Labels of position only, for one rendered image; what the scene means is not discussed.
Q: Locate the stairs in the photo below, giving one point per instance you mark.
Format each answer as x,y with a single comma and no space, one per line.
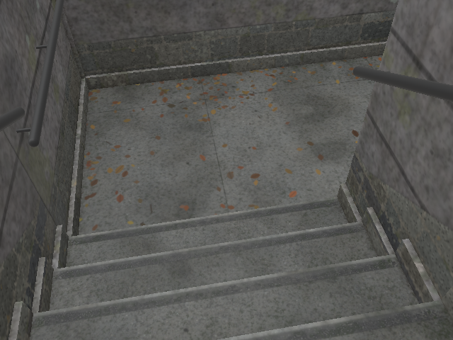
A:
297,271

